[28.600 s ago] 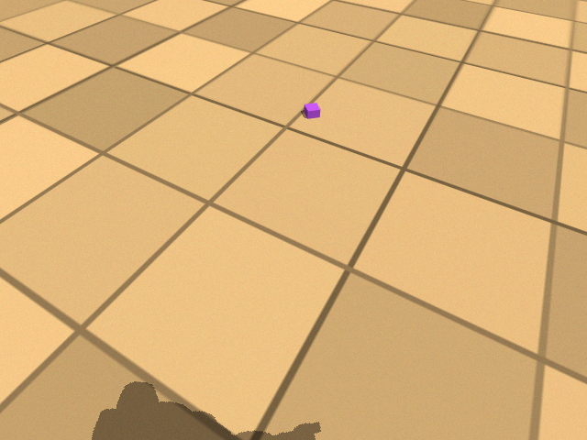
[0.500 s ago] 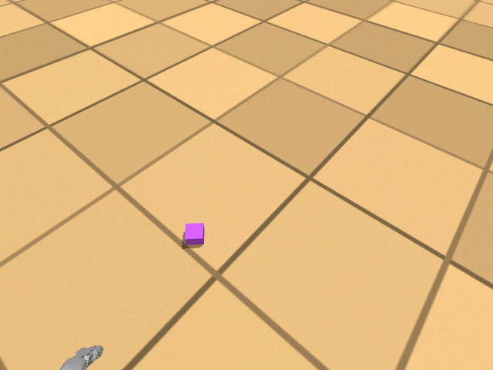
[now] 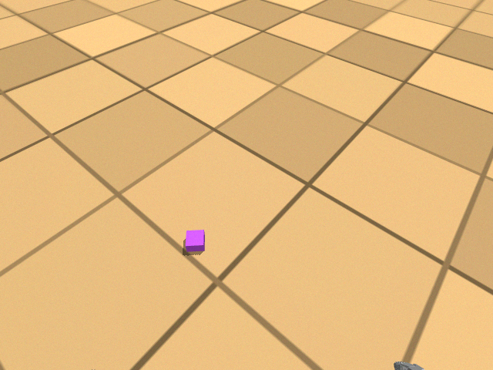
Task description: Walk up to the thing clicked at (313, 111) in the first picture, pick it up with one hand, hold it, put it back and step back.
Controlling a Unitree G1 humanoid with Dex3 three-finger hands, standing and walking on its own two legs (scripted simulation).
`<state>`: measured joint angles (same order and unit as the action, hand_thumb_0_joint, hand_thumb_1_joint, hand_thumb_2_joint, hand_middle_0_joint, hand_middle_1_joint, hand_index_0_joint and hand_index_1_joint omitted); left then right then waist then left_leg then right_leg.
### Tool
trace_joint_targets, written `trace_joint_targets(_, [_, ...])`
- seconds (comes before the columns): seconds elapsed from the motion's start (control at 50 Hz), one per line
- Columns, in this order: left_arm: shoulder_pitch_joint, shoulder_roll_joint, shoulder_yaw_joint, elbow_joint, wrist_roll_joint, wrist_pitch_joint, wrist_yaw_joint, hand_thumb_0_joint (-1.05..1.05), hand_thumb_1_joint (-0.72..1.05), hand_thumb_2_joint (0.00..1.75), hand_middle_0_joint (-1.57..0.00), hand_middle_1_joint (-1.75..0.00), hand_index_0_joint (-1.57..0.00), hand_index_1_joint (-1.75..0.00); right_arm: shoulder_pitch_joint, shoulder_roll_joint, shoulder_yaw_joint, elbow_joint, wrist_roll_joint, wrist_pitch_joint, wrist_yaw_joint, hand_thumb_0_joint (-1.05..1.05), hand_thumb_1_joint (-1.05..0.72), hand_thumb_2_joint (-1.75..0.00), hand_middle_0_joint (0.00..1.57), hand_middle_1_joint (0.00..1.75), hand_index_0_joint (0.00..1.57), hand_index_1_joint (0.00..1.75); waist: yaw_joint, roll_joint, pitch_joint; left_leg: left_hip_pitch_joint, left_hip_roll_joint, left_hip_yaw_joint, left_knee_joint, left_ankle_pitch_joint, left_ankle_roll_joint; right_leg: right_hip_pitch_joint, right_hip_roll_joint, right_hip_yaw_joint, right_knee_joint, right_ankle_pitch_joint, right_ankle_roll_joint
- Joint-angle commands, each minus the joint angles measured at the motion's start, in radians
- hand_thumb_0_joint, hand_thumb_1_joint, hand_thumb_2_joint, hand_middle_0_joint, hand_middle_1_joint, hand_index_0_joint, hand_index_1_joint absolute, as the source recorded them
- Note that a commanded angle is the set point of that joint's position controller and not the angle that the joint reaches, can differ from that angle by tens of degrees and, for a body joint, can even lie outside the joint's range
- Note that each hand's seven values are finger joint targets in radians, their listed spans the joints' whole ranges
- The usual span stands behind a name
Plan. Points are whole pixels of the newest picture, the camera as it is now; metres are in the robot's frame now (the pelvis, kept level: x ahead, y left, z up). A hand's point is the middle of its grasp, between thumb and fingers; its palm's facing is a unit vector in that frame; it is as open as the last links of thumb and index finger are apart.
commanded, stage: stand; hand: left
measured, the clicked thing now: (195, 240) +0.76 +0.25 -0.76
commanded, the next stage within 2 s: walk up in 0.80 s
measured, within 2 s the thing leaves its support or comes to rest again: neither
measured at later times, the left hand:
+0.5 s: hand out of the picture +0.05 +0.25 -0.16, palm faces -0.05 -0.94 -0.35, open 7.4 cm
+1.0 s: hand out of the picture +0.06 +0.27 -0.15, palm faces +0.05 -0.93 -0.36, open 7.4 cm
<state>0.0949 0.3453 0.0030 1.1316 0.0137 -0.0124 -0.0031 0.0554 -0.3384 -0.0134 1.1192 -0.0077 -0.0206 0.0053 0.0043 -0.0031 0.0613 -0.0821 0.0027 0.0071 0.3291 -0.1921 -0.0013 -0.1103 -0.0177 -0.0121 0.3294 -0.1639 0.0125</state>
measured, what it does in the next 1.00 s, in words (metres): stands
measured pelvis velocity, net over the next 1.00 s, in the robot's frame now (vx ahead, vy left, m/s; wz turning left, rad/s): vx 0.02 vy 0.00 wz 0.04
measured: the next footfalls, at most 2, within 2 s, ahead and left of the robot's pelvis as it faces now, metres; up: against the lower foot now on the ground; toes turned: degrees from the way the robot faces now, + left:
left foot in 1.12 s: +0.15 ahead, +0.16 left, +0.00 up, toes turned +5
right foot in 1.56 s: +0.36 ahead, -0.10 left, +0.00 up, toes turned -3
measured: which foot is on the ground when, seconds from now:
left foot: down 0.00-0.88, up 0.90-1.00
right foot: down 0.00-1.00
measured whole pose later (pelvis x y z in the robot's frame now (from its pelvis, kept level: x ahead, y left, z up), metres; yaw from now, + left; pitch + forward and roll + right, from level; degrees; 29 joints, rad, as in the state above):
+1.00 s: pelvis +0.02 +0.00 +0.00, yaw +2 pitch -3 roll -1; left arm 0.22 0.37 0.07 1.02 0.04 -0.05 -0.03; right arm 0.21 -0.40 -0.06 1.06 -0.04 -0.01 0.04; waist 0.02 0.02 0.05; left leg -0.30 0.03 -0.03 0.73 -0.46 0.03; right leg -0.10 0.00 -0.03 0.37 -0.21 -0.02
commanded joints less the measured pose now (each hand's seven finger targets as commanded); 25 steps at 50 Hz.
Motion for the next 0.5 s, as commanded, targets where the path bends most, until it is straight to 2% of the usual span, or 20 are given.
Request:
trace_joint_targets(0.0, [-0.064, 0.210, 0.035, -0.063, -0.005, -0.033, 0.010, 0.00, 0.90, 0.90, -0.20, -0.30, -0.20, -0.30, -0.035, -0.217, -0.038, -0.049, 0.000, -0.015, -0.006, 0.00, -0.90, -0.90, 0.20, 0.30, 0.20, 0.30, -0.010, 0.008, -0.087, -0.002, 0.128, -0.094, -0.072, 0.136, 0.017, 0.019, -0.116, 0.100, -0.059, 0.130, -0.028])
trace_joint_targets(0.02, [-0.062, 0.215, 0.036, -0.059, -0.006, -0.032, 0.011, 0.00, 0.90, 0.90, -0.20, -0.30, -0.20, -0.30, -0.041, -0.213, -0.037, -0.047, 0.001, -0.014, -0.005, 0.00, -0.90, -0.90, 0.20, 0.30, 0.20, 0.30, -0.008, -0.002, -0.074, -0.007, 0.127, -0.098, -0.079, 0.112, 0.015, 0.010, -0.114, 0.101, -0.063, 0.110, -0.028])
trace_joint_targets(0.16, [-0.043, 0.220, 0.032, -0.053, -0.005, -0.033, 0.011, 0.00, 0.90, 0.90, -0.20, -0.30, -0.20, -0.30, -0.030, -0.214, -0.035, -0.042, -0.001, -0.014, -0.003, 0.00, -0.90, -0.90, 0.20, 0.30, 0.20, 0.30, -0.006, 0.003, -0.088, -0.002, 0.126, -0.095, -0.085, 0.107, 0.016, 0.011, -0.116, 0.101, -0.064, 0.098, -0.029])
trace_joint_targets(0.18, [-0.038, 0.223, 0.030, -0.049, -0.006, -0.031, 0.010, 0.00, 0.90, 0.90, -0.20, -0.30, -0.20, -0.30, -0.021, -0.205, -0.031, -0.036, 0.000, -0.014, -0.003, 0.00, -0.90, -0.90, 0.20, 0.30, 0.20, 0.30, -0.004, -0.012, -0.063, -0.007, 0.125, -0.099, -0.096, 0.069, 0.011, -0.019, -0.112, 0.103, -0.073, 0.038, -0.029])
trace_joint_targets(0.24, [-0.041, 0.223, 0.029, -0.051, -0.005, -0.028, 0.009, 0.00, 0.90, 0.90, -0.20, -0.30, -0.20, -0.30, -0.006, -0.210, -0.030, -0.030, -0.004, -0.013, -0.002, 0.00, -0.90, -0.90, 0.20, 0.30, 0.20, 0.30, -0.007, 0.006, -0.046, -0.047, 0.121, -0.099, -0.105, 0.001, 0.014, -0.016, -0.111, 0.106, -0.079, -0.017, -0.028])
trace_joint_targets(0.26, [-0.037, 0.226, 0.029, -0.054, -0.003, -0.029, 0.010, 0.00, 0.90, 0.90, -0.20, -0.30, -0.20, -0.30, -0.020, -0.216, -0.034, -0.034, -0.004, -0.012, -0.002, 0.00, -0.90, -0.90, 0.20, 0.30, 0.20, 0.30, -0.001, 0.006, -0.057, -0.033, 0.123, -0.101, -0.097, 0.030, 0.015, -0.017, -0.114, 0.106, -0.076, -0.005, -0.032])
trace_joint_targets(0.32, [-0.032, 0.229, 0.028, -0.051, -0.004, -0.027, 0.008, 0.00, 0.90, 0.90, -0.20, -0.30, -0.20, -0.30, 0.009, -0.210, -0.030, -0.027, -0.005, -0.009, 0.000, 0.00, -0.90, -0.90, 0.20, 0.30, 0.20, 0.30, -0.005, -0.012, -0.024, -0.066, 0.112, -0.098, -0.097, -0.038, 0.015, -0.049, -0.112, 0.120, -0.099, -0.100, -0.029])
trace_joint_targets(0.34, [-0.026, 0.229, 0.026, -0.052, -0.002, -0.028, 0.008, 0.00, 0.90, 0.90, -0.20, -0.30, -0.20, -0.30, 0.010, -0.217, -0.033, -0.026, -0.004, -0.010, 0.001, 0.00, -0.90, -0.90, 0.20, 0.30, 0.20, 0.30, -0.005, -0.009, -0.036, -0.051, 0.116, -0.099, -0.091, -0.027, 0.017, -0.046, -0.115, 0.121, -0.096, -0.101, -0.031])
trace_joint_targets(0.4, [-0.030, 0.225, 0.026, -0.058, -0.005, -0.030, 0.008, 0.00, 0.90, 0.90, -0.20, -0.30, -0.20, -0.30, 0.010, -0.219, -0.032, -0.030, -0.005, -0.012, 0.001, 0.00, -0.90, -0.90, 0.20, 0.30, 0.20, 0.30, -0.005, 0.010, -0.067, -0.045, 0.121, -0.103, -0.088, 0.023, 0.017, -0.020, -0.116, 0.117, -0.078, -0.017, -0.033])
trace_joint_targets(0.46, [-0.027, 0.227, 0.025, -0.057, -0.005, -0.029, 0.007, 0.00, 0.90, 0.90, -0.20, -0.30, -0.20, -0.30, 0.017, -0.215, -0.029, -0.027, -0.006, -0.013, 0.000, 0.00, -0.90, -0.90, 0.20, 0.30, 0.20, 0.30, -0.006, 0.006, -0.059, -0.052, 0.121, -0.101, -0.089, 0.022, 0.015, -0.024, -0.113, 0.114, -0.072, 0.001, -0.035])
trace_joint_targets(0.48, [-0.025, 0.230, 0.027, -0.055, -0.009, -0.027, 0.006, 0.00, 0.90, 0.90, -0.20, -0.30, -0.20, -0.30, 0.026, -0.214, -0.026, -0.022, -0.004, -0.012, -0.001, 0.00, -0.90, -0.90, 0.20, 0.30, 0.20, 0.30, -0.004, 0.011, -0.039, -0.063, 0.121, -0.104, -0.099, -0.008, 0.013, -0.030, -0.111, 0.116, -0.074, -0.026, -0.036])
